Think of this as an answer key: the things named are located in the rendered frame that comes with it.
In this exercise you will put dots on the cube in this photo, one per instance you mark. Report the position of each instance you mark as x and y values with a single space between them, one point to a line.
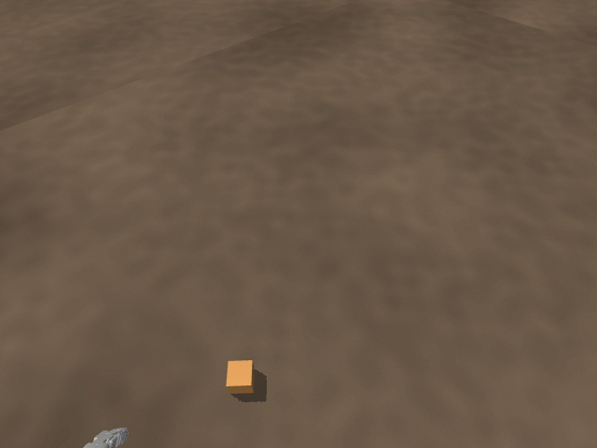
240 377

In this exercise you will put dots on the left robot hand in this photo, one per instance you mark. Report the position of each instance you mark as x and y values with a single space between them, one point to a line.
109 439

